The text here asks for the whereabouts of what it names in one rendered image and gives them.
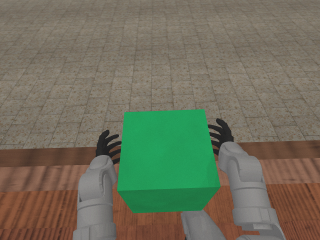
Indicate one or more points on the robot right forearm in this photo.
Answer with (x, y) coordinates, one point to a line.
(252, 209)

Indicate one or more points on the carton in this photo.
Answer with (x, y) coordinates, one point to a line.
(167, 162)

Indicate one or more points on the left robot hand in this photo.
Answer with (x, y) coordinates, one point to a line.
(103, 149)

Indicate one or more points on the right robot hand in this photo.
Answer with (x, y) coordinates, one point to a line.
(226, 134)

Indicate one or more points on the right robot thigh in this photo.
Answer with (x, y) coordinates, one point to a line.
(200, 226)

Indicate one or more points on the robot left forearm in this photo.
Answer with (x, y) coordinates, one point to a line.
(95, 201)

